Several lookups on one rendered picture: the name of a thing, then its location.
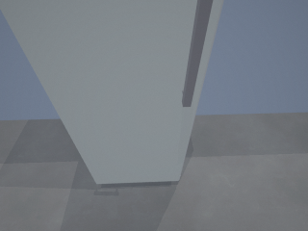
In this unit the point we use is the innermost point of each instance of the handle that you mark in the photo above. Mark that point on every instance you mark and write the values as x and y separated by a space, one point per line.
199 30

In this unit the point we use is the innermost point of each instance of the fridge door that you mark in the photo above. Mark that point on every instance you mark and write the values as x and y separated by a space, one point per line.
115 72

